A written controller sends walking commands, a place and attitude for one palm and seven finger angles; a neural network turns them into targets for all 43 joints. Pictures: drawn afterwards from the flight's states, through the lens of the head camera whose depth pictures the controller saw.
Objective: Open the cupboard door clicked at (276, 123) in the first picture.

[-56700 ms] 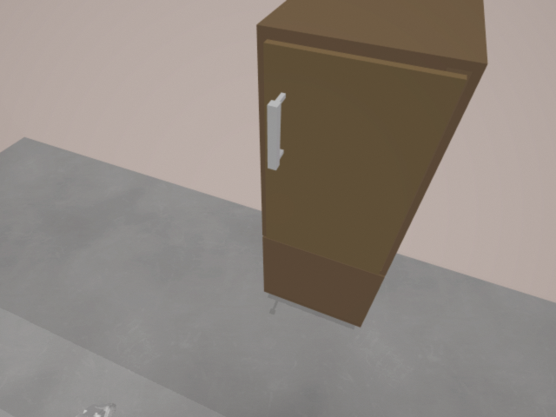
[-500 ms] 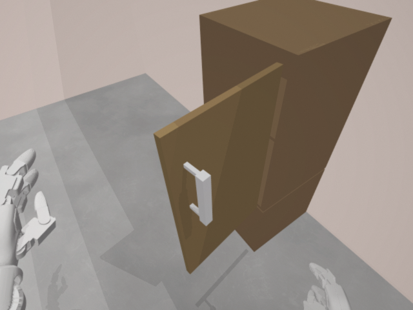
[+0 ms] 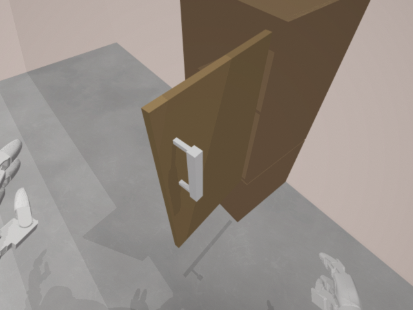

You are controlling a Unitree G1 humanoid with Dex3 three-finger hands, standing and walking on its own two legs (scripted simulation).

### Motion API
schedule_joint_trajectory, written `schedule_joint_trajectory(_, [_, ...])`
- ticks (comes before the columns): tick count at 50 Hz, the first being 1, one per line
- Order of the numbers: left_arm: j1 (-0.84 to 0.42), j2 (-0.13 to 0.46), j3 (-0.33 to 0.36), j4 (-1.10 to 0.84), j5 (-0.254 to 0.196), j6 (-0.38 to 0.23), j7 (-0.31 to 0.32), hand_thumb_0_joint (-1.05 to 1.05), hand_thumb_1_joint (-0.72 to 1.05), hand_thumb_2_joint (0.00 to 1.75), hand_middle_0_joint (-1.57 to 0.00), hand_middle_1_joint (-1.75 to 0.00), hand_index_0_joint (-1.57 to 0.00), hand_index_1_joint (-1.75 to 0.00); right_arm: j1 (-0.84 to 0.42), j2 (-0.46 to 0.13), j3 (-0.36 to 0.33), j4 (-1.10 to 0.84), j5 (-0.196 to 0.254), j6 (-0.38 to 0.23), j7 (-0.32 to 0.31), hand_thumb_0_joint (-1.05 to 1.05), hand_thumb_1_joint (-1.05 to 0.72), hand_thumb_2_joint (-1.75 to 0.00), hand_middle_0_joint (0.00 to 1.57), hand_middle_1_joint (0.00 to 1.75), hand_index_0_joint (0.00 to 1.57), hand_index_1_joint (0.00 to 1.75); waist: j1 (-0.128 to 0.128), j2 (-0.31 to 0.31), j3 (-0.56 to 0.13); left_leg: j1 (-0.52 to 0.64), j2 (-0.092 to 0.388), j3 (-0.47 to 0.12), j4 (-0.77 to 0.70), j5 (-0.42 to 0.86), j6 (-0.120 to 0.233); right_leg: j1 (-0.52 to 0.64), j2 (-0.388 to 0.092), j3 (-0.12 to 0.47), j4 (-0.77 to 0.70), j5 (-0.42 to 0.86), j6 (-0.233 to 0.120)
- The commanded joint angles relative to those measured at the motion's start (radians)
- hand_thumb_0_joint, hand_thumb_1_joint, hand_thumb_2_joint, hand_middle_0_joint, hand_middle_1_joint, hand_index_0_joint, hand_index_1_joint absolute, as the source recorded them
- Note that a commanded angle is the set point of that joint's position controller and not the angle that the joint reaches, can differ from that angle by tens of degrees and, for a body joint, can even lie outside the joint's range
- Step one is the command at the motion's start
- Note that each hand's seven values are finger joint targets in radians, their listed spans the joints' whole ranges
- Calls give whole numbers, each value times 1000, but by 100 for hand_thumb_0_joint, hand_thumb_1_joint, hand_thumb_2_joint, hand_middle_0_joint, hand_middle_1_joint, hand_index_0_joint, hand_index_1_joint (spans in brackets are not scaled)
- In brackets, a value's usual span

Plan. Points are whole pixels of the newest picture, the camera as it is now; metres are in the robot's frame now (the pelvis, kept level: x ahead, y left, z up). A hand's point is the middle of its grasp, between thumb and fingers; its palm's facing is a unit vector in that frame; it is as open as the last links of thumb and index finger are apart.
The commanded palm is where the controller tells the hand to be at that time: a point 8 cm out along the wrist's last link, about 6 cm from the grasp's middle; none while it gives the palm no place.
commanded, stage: step back with the hand held close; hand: left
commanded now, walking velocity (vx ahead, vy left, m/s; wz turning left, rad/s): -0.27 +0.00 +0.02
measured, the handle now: (188, 171) +0.37 +0.07 +0.05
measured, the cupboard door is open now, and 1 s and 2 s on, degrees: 100 100 100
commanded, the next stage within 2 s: stop stepping back and stand still in 0.74 s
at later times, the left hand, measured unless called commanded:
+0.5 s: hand out of the picture +0.10 +0.29 +0.15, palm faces +0.43 -0.78 -0.46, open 7.5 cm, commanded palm +0.03 +0.33 +0.18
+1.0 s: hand out of the picture -0.01 +0.31 +0.16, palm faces +0.39 -0.82 -0.42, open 7.5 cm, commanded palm -0.05 +0.34 +0.18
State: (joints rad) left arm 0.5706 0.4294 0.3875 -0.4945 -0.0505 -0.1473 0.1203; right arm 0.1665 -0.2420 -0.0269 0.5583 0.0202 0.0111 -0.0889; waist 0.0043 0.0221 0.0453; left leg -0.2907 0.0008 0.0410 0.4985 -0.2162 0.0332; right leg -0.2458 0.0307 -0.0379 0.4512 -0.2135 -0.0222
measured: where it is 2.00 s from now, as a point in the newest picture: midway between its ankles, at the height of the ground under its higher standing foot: outside the picture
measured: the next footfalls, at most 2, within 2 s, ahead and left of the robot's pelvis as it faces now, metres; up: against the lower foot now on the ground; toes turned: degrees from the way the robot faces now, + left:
right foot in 0.28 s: -0.04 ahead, -0.10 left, +0.00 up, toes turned +5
right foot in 0.90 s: -0.27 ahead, -0.07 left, +0.00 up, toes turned -2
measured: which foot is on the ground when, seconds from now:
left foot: down 0.00-0.90, up 0.92-1.00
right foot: down 0.00-0.20, up 0.22-0.26, down 0.28-0.60, up 0.62-0.88, down 0.90-1.00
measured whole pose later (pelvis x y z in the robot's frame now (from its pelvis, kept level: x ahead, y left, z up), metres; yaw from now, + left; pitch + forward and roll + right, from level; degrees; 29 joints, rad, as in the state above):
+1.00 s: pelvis -0.20 +0.05 -0.02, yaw -3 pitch +1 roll -2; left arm 0.55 0.46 0.41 -0.60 -0.05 -0.21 0.13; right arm 0.18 -0.17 0.02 0.66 -0.01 -0.10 -0.04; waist 0.06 -0.04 -0.03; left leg -0.61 -0.02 0.02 0.85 -0.25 -0.03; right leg -0.09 0.04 -0.01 0.51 -0.44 -0.01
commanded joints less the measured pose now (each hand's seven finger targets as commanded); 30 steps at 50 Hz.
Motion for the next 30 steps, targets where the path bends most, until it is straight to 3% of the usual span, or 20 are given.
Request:
schedule_joint_trajectory(1, [17,175,163,-220,-2,-67,43,0,90,90,-20,-30,-20,-30,-79,-102,-32,-166,-3,-58,-11,0,-90,-90,20,30,20,30,5,46,-195,19,98,-102,-59,229,4,85,-103,98,-10,273,18])
schedule_joint_trajectory(4, [3,165,157,-212,4,-75,47,0,90,90,-20,-30,-20,-30,-71,-112,-30,-167,-4,-66,-7,0,-90,-90,20,30,20,30,-1,39,-136,-81,100,-124,-93,11,13,56,-94,111,-28,90,12])
schedule_joint_trajectory(7, [-8,160,160,-225,18,-96,53,0,90,90,-20,-30,-20,-30,-64,-122,-27,-174,-8,-84,-7,0,-90,-90,20,30,20,30,-3,94,-92,-215,132,-177,-178,-248,35,86,-67,96,13,-64,17])
schedule_joint_trajectory(10, [-37,161,182,-227,41,-113,54,0,90,90,-20,-30,-20,-30,-74,-135,-29,-180,-15,-107,-12,0,-90,-90,20,30,20,30,9,196,-76,-457,209,-272,-326,-492,78,263,3,50,214,-50,37])
schedule_joint_trajectory(11, [-48,153,182,-228,46,-116,53,0,90,90,-20,-30,-20,-30,-61,-125,-27,-179,-19,-112,-11,0,-90,-90,20,30,20,30,12,188,-79,-499,232,-294,-351,-512,89,303,15,37,277,-34,39])
schedule_joint_trajectory(15, [-61,160,192,-226,46,-126,45,0,90,90,-20,-30,-20,-30,-54,-121,-35,-170,-21,-140,-3,0,-90,-90,20,30,20,30,8,111,-90,-429,210,-268,-280,-455,82,243,18,62,221,-77,25])
schedule_joint_trajectory(17, [-53,145,168,-225,29,-133,40,0,90,90,-20,-30,-20,-30,-49,-106,-30,-148,-24,-149,4,0,-90,-90,20,30,20,30,-4,60,-87,-272,145,-216,-214,-346,36,109,-13,100,62,-103,-4])
schedule_joint_trajectory(18, [-64,144,155,-234,18,-133,40,0,90,90,-20,-30,-20,-30,-48,-99,-27,-139,-22,-152,7,0,-90,-90,20,30,20,30,-10,25,-98,-157,103,-173,-147,-245,10,12,-48,145,-17,-89,-24])
schedule_joint_trajectory(20, [-85,140,125,-258,9,-140,46,0,90,90,-20,-30,-20,-30,-35,-91,-30,-104,-16,-156,12,0,-90,-90,20,30,20,30,-18,-51,-205,79,57,-96,0,-22,-25,-91,-117,193,-60,70,-45])
schedule_joint_trajectory(22, [-70,156,133,-261,4,-136,51,0,90,90,-20,-30,-20,-30,-34,-91,-36,-96,-8,-156,7,0,-90,-90,20,30,20,30,-19,-107,-248,175,34,-71,136,-18,-28,-172,-173,218,-97,83,-57])
schedule_joint_trajectory(24, [-77,190,156,-272,9,-136,57,0,90,90,-20,-30,-20,-30,-47,-83,-32,-93,-10,-152,5,0,-90,-90,20,30,20,30,-21,-104,-200,165,13,-59,199,-41,-36,-236,-212,235,-130,69,-70])
schedule_joint_trajectory(26, [-72,205,172,-261,8,-130,58,0,90,90,-20,-30,-20,-30,-65,-76,-23,-89,-15,-143,-2,0,-90,-90,20,30,20,30,-21,-61,-142,135,24,-79,144,7,-38,-251,-189,202,-96,116,-60])
schedule_joint_trajectory(27, [-87,203,172,-266,5,-130,55,0,90,90,-20,-30,-20,-30,-72,-84,-20,-95,-14,-140,-4,0,-90,-90,20,30,20,30,-20,-10,-120,119,45,-109,67,66,-34,-248,-138,162,-52,97,-36])
schedule_joint_trajectory(28, [-89,215,187,-275,3,-134,51,0,90,90,-20,-30,-20,-30,-88,-95,-20,-102,-17,-143,-7,0,-90,-90,20,30,20,30,-9,80,-113,75,97,-173,-50,92,-17,-212,-57,111,10,23,-1])
schedule_joint_trajectory(29, [-87,219,199,-274,0,-139,47,0,90,90,-20,-30,-20,-30,-100,-106,-19,-113,-20,-150,-7,0,-90,-90,20,30,20,30,2,180,-109,-39,177,-268,-204,12,13,-104,30,52,135,-88,28])
schedule_joint_trajectory(30, [-99,221,207,-269,6,-149,42,0,90,90,-20,-30,-20,-30,-124,-113,-25,-119,-24,-163,-11,0,-90,-90,20,30,20,30,6,284,-108,-202,279,-400,-377,-226,61,41,82,43,333,-228,35])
